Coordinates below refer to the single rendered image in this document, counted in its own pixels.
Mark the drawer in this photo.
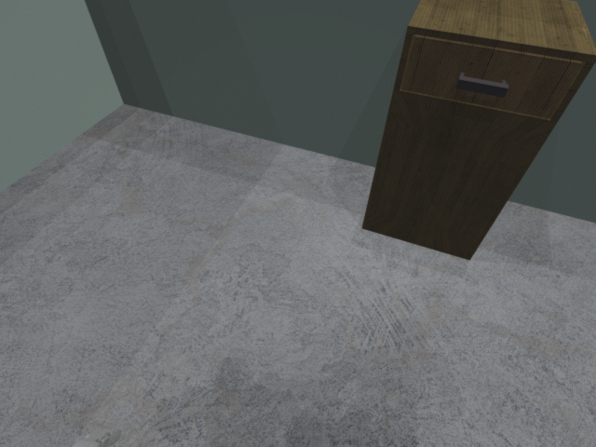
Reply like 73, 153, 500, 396
402, 34, 582, 118

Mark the left robot hand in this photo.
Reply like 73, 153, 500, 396
74, 428, 121, 447

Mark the handle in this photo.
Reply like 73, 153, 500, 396
456, 73, 508, 98

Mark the cabinet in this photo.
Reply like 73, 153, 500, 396
362, 0, 596, 260

